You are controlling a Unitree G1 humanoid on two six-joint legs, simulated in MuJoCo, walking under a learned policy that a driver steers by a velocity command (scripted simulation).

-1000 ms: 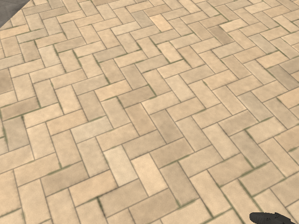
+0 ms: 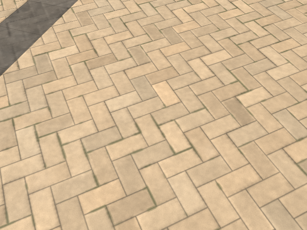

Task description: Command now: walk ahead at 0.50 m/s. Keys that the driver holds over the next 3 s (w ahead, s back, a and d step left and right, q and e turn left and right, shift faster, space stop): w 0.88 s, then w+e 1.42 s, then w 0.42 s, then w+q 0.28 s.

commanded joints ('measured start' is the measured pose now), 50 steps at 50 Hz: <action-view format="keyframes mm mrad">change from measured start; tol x32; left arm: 1 50 169 39 -9 -7 7 10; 29 -499 69 10 -228 -11 -10 -36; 35 60 305 95 -97 19 -14 -25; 50 -53 161 35 -79 1 -12 3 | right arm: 1 -134 -68 -6 -98 5 -24 19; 7 416 -294 -82 48 -16 -24 15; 50 8 -70 -27 -38 -15 -10 -26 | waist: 1 -7 -108 91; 7 -150 292 -390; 29 -154 21 96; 36 37 -304 -426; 50 -40 -94 45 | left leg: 1 -46 -15 6 -57 -62 27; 5 475 -91 61 -82 -116 106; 7 1065 302 -676 -224 -318 324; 14 489 129 -221 -421 -104 208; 33 735 126 -13 -145 461 114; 37 -98 -97 -111 786 -609 21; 50 -4 9 -26 99 7 -36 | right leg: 1 35 -318 126 0 343 -145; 5 -42 -242 51 395 729 -76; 7 -643 15 78 1038 -293 9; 9 -809 -89 166 1150 -217 -29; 30 -737 -134 54 328 254 -15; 34 -112 -96 39 321 239 -112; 36 416 -472 793 140 60 -331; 41 -178 -296 320 -6 145 -187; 50 -206 -228 186 -72 257 -172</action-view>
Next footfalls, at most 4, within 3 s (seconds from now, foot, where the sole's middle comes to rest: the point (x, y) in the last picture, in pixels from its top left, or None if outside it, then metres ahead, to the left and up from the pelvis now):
0.10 left None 0.25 0.14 -0.78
0.68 right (194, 213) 0.57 -0.10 -0.78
1.22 left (147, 152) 0.87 0.14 -0.78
1.74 right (213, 127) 1.05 -0.20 -0.78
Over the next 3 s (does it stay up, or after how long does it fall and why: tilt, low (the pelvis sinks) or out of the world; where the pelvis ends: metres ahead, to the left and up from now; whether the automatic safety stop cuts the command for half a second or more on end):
stays up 1.43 -0.51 0.01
